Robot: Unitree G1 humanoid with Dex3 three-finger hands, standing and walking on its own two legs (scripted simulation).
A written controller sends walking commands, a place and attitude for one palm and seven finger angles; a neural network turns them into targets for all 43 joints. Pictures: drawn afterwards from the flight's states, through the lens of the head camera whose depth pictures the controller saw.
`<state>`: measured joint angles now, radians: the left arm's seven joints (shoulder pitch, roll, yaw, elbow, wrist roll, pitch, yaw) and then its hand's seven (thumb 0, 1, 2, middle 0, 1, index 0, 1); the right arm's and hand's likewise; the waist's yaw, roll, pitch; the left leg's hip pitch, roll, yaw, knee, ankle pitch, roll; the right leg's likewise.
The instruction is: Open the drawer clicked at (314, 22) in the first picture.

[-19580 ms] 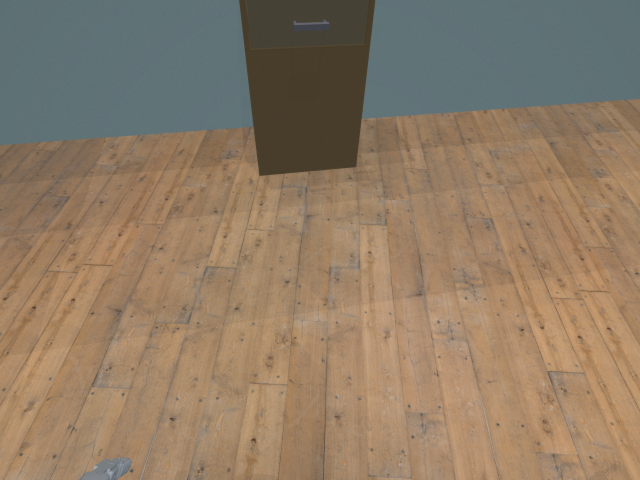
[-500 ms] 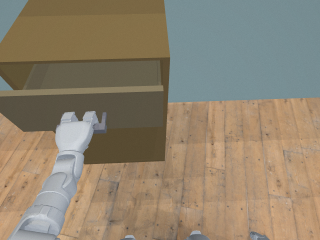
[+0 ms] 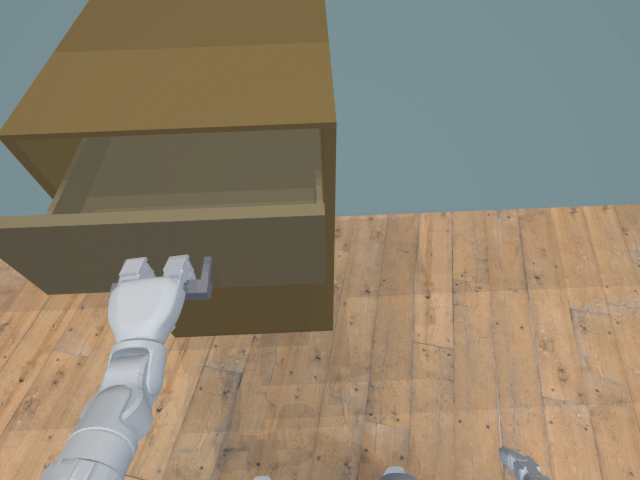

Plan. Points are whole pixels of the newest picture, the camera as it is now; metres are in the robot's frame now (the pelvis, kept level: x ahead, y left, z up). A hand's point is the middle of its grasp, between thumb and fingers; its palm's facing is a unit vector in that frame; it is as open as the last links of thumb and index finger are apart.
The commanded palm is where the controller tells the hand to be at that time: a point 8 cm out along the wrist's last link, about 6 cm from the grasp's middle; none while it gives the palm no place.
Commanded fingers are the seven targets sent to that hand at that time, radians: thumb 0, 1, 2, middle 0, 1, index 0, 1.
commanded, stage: pull the drawer open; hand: left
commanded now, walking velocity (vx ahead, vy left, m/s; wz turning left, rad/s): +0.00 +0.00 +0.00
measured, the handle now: (164, 278) +0.38 +0.24 -0.01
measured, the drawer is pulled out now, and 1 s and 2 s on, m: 0.17 0.28 0.30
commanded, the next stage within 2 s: open the thumb to release the handle in 1.30 s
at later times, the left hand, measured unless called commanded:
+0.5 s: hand (157, 357) +0.28 +0.23 -0.03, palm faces -0.02 -0.05 -1.00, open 5.5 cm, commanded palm +0.24 +0.23 +0.01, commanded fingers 0.00 0.90 0.90 -0.40 -1.35 -0.40 -1.35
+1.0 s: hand (147, 407) +0.22 +0.22 -0.03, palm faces -0.01 -0.07 -1.00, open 5.5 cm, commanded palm +0.18 +0.23 +0.01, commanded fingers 0.00 0.90 0.90 -0.40 -1.35 -0.40 -1.35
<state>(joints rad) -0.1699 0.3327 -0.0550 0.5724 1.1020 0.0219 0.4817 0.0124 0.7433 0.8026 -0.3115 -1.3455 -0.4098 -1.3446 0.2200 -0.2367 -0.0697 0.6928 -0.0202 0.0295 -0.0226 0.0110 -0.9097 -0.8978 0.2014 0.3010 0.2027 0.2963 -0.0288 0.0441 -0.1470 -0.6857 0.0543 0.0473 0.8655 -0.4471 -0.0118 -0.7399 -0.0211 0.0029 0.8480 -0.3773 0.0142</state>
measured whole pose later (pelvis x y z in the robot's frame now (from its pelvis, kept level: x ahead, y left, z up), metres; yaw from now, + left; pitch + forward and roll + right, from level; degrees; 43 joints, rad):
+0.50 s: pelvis +0.01 +0.00 +0.00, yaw +0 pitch +14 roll +0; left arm 0.09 0.31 -0.08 0.33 1.11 0.04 0.49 0.02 0.74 0.81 -0.30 -1.35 -0.42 -1.34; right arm 0.15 -0.22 -0.05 0.65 -0.03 0.03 -0.02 0.01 -0.91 -0.90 0.20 0.30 0.20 0.30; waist 0.00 0.04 -0.14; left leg -0.63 0.06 0.04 0.86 -0.46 -0.02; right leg -0.69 -0.02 0.00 0.86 -0.40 0.01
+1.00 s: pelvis +0.01 -0.01 -0.01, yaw +0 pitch +14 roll +0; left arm 0.40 0.31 -0.07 0.07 1.12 0.02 0.54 0.02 0.73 0.80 -0.30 -1.35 -0.42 -1.34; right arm 0.11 -0.22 -0.04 0.62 -0.05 0.03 0.01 0.01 -0.91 -0.90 0.20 0.30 0.20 0.30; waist 0.02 0.03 -0.14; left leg -0.65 0.06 0.05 0.92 -0.50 -0.03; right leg -0.71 -0.01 0.00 0.92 -0.44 0.00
